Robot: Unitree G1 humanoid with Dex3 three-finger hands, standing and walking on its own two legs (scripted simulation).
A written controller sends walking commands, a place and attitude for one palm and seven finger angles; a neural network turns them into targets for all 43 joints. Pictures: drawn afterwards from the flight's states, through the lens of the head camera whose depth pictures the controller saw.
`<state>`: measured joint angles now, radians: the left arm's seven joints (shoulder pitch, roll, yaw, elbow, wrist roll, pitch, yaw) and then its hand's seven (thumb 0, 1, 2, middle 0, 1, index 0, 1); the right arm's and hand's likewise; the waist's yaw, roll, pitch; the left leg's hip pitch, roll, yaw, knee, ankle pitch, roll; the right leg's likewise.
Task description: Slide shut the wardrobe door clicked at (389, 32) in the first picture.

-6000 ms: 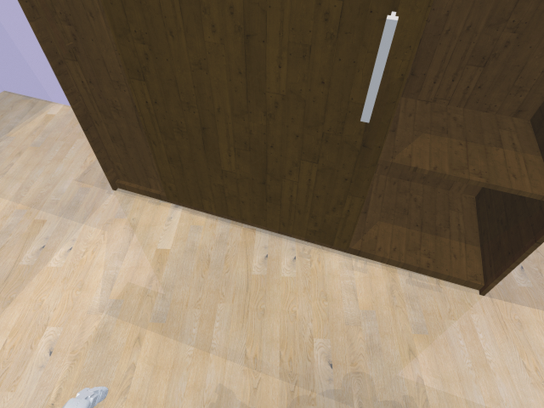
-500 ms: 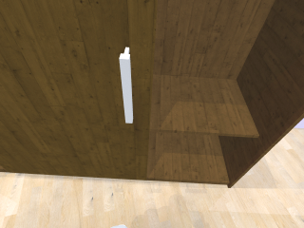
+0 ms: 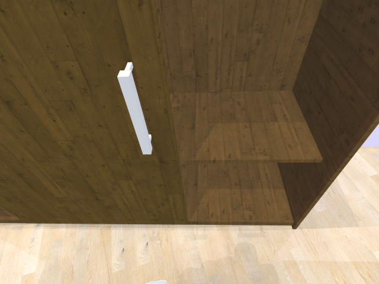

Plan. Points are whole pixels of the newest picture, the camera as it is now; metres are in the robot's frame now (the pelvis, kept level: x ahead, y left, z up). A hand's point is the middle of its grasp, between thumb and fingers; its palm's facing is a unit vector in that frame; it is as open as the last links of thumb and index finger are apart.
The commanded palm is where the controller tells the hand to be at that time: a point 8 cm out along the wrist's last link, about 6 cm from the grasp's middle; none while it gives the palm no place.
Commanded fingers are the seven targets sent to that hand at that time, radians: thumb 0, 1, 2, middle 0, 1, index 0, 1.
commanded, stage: come to a stop and stand still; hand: left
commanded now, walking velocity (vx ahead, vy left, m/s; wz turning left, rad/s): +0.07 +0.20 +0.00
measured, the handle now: (139, 113) +0.49 +0.17 +0.09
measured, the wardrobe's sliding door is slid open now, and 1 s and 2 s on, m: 0.55 0.55 0.55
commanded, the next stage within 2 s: look again from close up in 1.58 s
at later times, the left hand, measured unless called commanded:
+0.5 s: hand out of the picture +0.01 +0.25 -0.17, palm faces +0.03 -0.97 -0.24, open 7.4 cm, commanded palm none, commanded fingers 0.00 0.90 0.90 -0.20 -0.30 -0.20 -0.30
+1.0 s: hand out of the picture -0.01 +0.23 -0.17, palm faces +0.00 -0.98 -0.21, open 7.4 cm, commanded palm none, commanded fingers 0.00 0.90 0.90 -0.20 -0.30 -0.20 -0.30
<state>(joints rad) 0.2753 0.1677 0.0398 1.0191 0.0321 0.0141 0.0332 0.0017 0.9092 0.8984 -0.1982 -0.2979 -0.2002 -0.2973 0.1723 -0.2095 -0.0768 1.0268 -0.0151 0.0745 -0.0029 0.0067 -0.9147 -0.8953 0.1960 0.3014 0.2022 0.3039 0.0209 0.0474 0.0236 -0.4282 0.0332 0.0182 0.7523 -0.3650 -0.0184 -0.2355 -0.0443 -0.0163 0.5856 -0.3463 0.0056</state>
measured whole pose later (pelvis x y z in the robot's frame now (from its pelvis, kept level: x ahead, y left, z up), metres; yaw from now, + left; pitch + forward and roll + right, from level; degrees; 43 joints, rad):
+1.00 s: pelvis -0.01 +0.05 +0.00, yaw -1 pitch -1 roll +1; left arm 0.28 0.16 -0.01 1.10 0.02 0.00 0.04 0.00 0.91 0.90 -0.20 -0.30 -0.20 -0.30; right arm 0.29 -0.16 0.02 1.10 -0.01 -0.02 -0.02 0.01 -0.91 -0.90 0.20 0.30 0.20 0.30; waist 0.00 0.00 0.04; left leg -0.15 -0.03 0.10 0.47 -0.30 0.05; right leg -0.20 -0.10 0.02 0.50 -0.28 0.08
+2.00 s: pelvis -0.01 +0.00 +0.01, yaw +0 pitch -1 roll +0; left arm 0.30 0.13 0.00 1.12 0.02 -0.02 0.04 0.00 0.91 0.90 -0.20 -0.30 -0.20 -0.30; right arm 0.29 -0.13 0.01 1.13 -0.01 -0.02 -0.03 0.01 -0.91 -0.90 0.19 0.30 0.20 0.30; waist 0.00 0.00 0.03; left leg -0.15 0.04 0.05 0.43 -0.26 -0.03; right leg -0.19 -0.03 -0.03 0.46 -0.26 0.00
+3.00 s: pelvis -0.05 +0.00 -0.07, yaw +4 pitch +9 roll -2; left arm 0.51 0.21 0.17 -0.05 -0.23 -0.44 -0.22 0.01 0.47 0.71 -0.23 -0.58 -0.24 -0.58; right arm 0.16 -0.23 -0.03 0.47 0.02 -0.25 -0.04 0.01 -0.91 -0.90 0.19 0.30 0.20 0.30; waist 0.05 -0.01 -0.10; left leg -0.74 0.05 -0.04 1.08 -0.50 -0.03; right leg -0.71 -0.04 -0.10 1.04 -0.49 -0.01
